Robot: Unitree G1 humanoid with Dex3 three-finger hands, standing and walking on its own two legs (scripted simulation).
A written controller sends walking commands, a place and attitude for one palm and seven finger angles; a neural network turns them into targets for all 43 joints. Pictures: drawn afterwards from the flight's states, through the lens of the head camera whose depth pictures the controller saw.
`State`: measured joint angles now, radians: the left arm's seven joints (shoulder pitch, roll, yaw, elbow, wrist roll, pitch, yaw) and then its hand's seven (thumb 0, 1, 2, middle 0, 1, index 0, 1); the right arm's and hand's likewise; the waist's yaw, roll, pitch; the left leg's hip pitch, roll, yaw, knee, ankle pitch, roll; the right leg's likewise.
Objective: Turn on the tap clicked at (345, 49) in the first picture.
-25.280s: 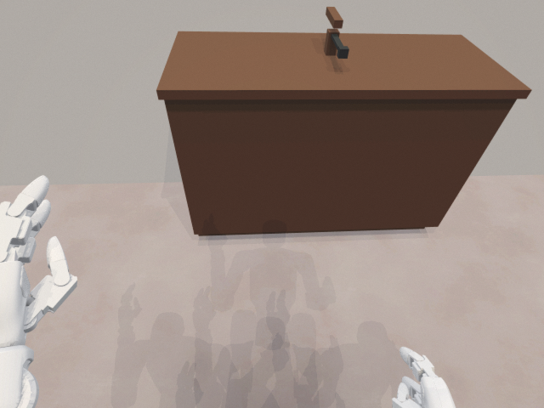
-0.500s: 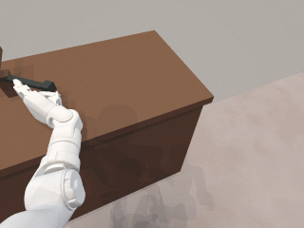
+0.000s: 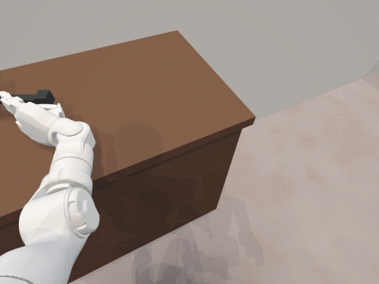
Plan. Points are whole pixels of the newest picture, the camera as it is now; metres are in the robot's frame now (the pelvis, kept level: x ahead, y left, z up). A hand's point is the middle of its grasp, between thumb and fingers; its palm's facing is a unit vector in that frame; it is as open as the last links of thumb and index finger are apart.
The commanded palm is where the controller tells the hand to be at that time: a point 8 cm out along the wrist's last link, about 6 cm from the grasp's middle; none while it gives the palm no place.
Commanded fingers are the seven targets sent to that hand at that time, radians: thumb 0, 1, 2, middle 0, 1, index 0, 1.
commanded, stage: push the lever round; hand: left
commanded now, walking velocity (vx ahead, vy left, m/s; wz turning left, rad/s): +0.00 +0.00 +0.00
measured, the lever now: (44, 99) +0.50 +0.29 +0.11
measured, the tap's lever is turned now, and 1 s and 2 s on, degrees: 65 78 78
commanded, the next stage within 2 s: lift the hand up off the lever in 0.36 s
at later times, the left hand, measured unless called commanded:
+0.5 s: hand (65, 98) +0.51 +0.25 +0.11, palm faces +0.85 -0.51 -0.14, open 7.5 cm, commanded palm +0.46 +0.26 +0.11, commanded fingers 0.00 0.90 0.90 -0.15 -0.15 -0.15 -0.15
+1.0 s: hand (57, 93) +0.50 +0.26 +0.13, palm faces +0.85 -0.52 -0.11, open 7.8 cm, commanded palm +0.44 +0.26 +0.13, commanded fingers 0.00 0.90 0.90 -0.15 -0.15 -0.15 -0.15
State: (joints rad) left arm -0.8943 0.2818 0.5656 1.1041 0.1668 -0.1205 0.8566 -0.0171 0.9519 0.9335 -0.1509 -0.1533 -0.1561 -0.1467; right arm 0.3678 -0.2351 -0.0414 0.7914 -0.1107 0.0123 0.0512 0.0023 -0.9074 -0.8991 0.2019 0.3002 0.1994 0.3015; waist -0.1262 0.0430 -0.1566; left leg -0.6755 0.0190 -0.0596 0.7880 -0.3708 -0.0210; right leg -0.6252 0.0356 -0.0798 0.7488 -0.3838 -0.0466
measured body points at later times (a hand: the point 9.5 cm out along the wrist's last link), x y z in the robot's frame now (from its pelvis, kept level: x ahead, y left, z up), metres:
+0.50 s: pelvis +0.01 +0.00 +0.00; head +0.08 +0.01 +0.44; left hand +0.46 +0.28 +0.12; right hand -0.01 -0.25 -0.13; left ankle +0.00 +0.13 -0.71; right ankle -0.02 -0.09 -0.71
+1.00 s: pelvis +0.01 +0.01 +0.01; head +0.07 +0.01 +0.45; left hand +0.45 +0.28 +0.14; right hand +0.01 -0.25 -0.13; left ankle +0.00 +0.13 -0.71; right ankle -0.02 -0.09 -0.71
